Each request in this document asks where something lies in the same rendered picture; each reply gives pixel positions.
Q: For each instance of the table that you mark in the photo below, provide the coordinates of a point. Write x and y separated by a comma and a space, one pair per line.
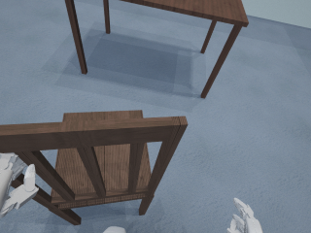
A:
226, 11

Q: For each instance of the left robot hand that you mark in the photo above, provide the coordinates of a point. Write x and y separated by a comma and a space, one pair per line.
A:
11, 166

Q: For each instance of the right robot hand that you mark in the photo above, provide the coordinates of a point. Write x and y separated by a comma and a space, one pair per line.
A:
250, 225

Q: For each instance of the chair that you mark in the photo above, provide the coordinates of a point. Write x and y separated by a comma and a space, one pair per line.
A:
102, 157

